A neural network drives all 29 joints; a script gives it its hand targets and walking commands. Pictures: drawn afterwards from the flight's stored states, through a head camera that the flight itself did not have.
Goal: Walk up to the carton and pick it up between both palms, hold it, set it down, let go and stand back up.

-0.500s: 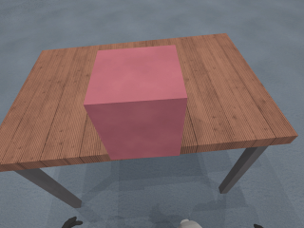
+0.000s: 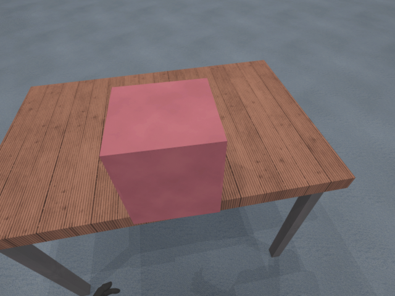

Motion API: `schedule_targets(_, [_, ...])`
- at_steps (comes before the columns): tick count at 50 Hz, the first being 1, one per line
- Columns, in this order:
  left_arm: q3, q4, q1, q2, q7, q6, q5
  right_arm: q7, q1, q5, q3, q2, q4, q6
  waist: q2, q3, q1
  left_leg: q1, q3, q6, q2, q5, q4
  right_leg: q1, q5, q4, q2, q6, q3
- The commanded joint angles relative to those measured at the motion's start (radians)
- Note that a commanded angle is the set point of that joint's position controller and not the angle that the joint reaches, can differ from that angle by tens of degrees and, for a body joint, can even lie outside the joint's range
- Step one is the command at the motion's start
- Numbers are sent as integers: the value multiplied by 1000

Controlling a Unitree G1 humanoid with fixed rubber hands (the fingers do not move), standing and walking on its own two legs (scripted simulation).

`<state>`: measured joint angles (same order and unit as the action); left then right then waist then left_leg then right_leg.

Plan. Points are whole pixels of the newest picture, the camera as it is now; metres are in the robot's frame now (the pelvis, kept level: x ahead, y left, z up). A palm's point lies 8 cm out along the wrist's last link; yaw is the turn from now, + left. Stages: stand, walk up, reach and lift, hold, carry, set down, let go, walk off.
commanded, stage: walk up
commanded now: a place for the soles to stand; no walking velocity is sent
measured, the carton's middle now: (169, 153) +0.41 +0.09 +0.06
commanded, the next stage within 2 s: stand in 0.16 s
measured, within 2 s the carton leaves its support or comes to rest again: neither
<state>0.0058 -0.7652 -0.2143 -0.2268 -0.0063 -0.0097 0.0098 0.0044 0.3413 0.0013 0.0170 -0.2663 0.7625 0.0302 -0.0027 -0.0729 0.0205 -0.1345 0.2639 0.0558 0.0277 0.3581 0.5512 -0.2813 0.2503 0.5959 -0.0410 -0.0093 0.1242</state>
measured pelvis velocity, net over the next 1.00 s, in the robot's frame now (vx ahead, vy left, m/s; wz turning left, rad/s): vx -0.02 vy -0.03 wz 0.12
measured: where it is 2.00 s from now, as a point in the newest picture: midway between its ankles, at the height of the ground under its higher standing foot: outside the picture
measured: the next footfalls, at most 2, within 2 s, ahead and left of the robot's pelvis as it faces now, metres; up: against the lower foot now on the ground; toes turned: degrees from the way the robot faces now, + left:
none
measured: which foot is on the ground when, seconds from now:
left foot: down 0.00-1.00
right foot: down 0.00-1.00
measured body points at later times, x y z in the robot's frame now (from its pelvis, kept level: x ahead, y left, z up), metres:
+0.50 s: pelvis +0.00 -0.01 +0.00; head +0.01 -0.02 +0.45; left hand +0.07 +0.24 -0.13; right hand +0.03 -0.28 -0.14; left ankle -0.02 +0.07 -0.73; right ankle +0.05 -0.12 -0.73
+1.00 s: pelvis -0.02 -0.03 -0.02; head +0.02 +0.00 +0.43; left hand +0.14 +0.24 -0.11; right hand +0.17 -0.25 -0.11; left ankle -0.02 +0.07 -0.73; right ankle +0.05 -0.12 -0.73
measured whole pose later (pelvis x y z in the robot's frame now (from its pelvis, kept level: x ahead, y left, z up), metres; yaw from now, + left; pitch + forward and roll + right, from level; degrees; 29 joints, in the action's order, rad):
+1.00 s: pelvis -0.02 -0.03 -0.02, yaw +7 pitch -4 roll -1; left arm -0.05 -0.32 -0.10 -0.25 0.03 -0.52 0.09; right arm 0.02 0.10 0.08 -0.04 -0.22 0.65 0.04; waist -0.03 -0.19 0.03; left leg -0.29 0.12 0.03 0.05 0.41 0.77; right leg -0.35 0.30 0.73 -0.02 0.03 -0.04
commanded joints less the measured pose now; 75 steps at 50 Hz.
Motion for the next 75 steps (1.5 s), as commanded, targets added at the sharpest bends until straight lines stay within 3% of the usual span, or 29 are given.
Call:
schedule_targets(1, [-45,61,-14,-163,-11,24,-3,-7,47,0,-48,-166,-63,-25,-12,20,-15,-28,-177,-1,160,-123,-187,-15,-191,-94,82,63,93])
schedule_targets(16, [-38,0,-37,-175,-17,25,-8,-12,83,-2,-47,-162,-2,-24,-34,9,-10,16,-185,4,141,-62,-183,-77,-104,-163,77,62,131])
schedule_targets(31, [-32,-57,-72,-165,-23,26,-9,-21,96,0,-43,-153,55,-24,-15,3,-12,27,-185,0,143,-106,-184,-75,-138,-171,74,55,120])
schedule_targets(32, [-33,85,622,-224,-13,-169,-88,42,-649,-126,-158,-92,-64,-120,-1,-28,-38,-402,-182,-40,72,54,5,-169,170,53,47,76,-131])
schedule_targets(33, [-3,76,462,-184,-30,-274,-76,80,-473,-155,-196,-123,2,-105,-11,-121,-39,-472,-172,-17,83,165,-14,-107,219,111,43,76,-154])
schedule_targets(35, [-21,225,425,-190,-2,-409,-34,85,-380,-101,-220,-140,-86,-54,-69,97,-21,-317,-168,-37,74,37,103,-104,60,106,77,71,-126])
schedule_targets(37, [-73,334,352,-203,21,-502,34,56,-281,-29,-224,-129,-138,-12,-31,265,-17,-221,-164,-56,64,-40,146,-20,-132,119,78,46,-125])
schedule_targets(39, [-101,395,232,-197,41,-557,81,27,-184,34,-198,-141,-97,5,11,312,8,-149,-177,-87,61,-232,173,28,-345,156,51,37,-153])
schedule_targets(41, [-121,442,124,-183,56,-578,110,18,-122,99,-138,-144,-77,11,19,326,13,-67,-193,-105,53,-332,177,45,-404,131,37,40,-163])
schedule_targets(43, [-127,498,60,-172,57,-568,110,15,-96,125,-104,-146,-102,12,6,293,19,-34,-201,-103,44,-338,146,56,-392,80,30,48,-156])
schedule_targets(46, [-121,560,66,-171,38,-527,96,12,-119,102,-103,-134,-160,5,1,215,18,-47,-194,-86,29,-266,71,68,-312,6,31,52,-138])
schedule_targets(52, [-89,578,192,-191,-2,-405,45,7,-175,19,-130,-34,-261,-37,61,105,22,-194,-180,-46,41,-44,-20,81,-97,-39,52,53,-108])
schedule_targets(55, [-74,578,229,-186,-14,-348,13,6,-176,-2,-136,5,-305,-59,76,109,26,-278,-191,-27,62,36,-60,139,-64,-25,51,47,-109])
schedule_targets(59, [-71,555,200,-185,-20,-289,-23,-4,-148,-7,-130,24,-346,-81,55,127,22,-338,-193,-11,70,28,-107,241,-96,-28,45,36,-108])
schedule_targets(64, [-79,515,129,-185,-18,-251,-48,-17,-101,-12,-122,30,-389,-95,10,99,3,-268,-187,-14,52,-49,-169,277,-108,-102,41,30,-105])
schedule_targets(75, [-86,477,142,-159,-26,-124,-66,-11,-77,7,-96,54,-467,-111,30,19,-28,-265,-185,-7,50,3,-311,380,-44,-200,37,31,-81])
